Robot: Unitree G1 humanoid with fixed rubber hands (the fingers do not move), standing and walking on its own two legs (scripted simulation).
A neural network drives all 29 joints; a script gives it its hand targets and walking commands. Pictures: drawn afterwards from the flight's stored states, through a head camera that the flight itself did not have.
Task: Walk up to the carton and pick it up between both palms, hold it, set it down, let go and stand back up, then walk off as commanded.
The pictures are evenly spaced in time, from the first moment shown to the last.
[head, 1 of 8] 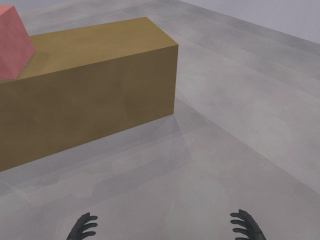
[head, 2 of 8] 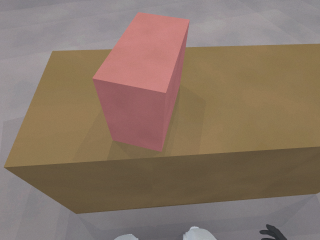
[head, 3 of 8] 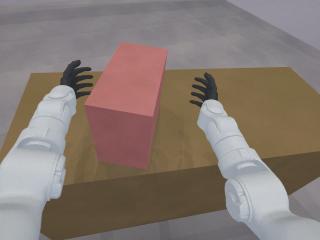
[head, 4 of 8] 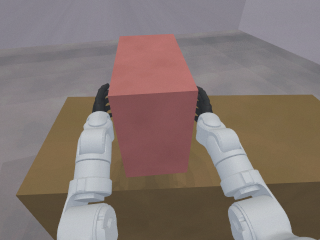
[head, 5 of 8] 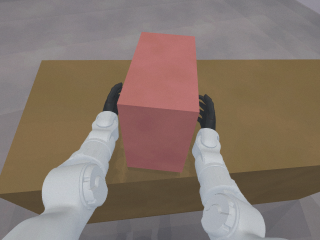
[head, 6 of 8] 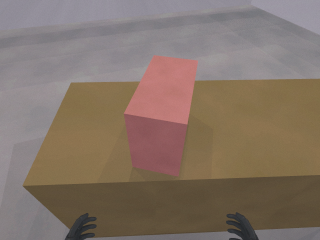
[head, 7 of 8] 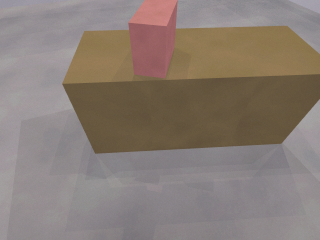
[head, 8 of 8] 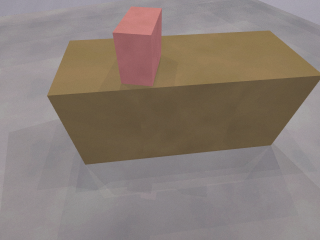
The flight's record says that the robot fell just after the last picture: no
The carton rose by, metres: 0.25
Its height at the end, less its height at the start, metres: +0.00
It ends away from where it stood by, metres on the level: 0.04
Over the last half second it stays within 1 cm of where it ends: yes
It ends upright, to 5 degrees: yes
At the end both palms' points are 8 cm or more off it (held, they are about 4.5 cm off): yes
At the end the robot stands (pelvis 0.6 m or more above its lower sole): yes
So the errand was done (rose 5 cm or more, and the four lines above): yes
